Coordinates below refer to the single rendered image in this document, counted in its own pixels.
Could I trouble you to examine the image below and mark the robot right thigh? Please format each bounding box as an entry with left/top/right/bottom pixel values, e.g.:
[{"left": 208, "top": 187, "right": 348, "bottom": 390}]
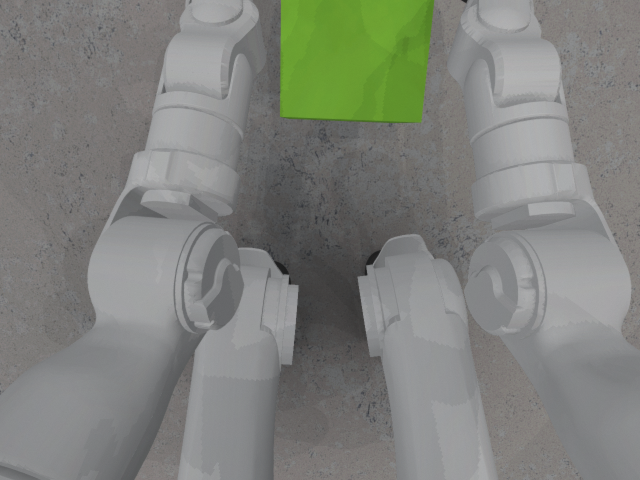
[{"left": 358, "top": 251, "right": 499, "bottom": 480}]

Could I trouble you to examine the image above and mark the robot right shin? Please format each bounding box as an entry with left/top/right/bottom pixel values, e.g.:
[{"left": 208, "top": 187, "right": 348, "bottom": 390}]
[{"left": 373, "top": 234, "right": 468, "bottom": 330}]

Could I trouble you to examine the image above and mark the left robot forearm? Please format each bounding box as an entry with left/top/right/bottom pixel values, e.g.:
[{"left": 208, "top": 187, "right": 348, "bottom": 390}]
[{"left": 88, "top": 0, "right": 266, "bottom": 295}]

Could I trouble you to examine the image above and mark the carton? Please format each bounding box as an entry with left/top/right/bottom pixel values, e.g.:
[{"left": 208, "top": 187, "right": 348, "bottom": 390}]
[{"left": 280, "top": 0, "right": 434, "bottom": 123}]

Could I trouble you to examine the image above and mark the right robot forearm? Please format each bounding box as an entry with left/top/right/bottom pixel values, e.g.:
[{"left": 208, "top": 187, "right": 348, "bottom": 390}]
[{"left": 447, "top": 0, "right": 631, "bottom": 283}]

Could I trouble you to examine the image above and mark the robot right upper arm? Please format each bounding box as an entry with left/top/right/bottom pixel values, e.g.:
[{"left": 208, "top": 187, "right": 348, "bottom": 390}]
[{"left": 464, "top": 229, "right": 640, "bottom": 480}]

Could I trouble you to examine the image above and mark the robot left upper arm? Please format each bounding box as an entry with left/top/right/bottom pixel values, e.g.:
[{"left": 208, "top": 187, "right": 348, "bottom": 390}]
[{"left": 0, "top": 216, "right": 244, "bottom": 480}]

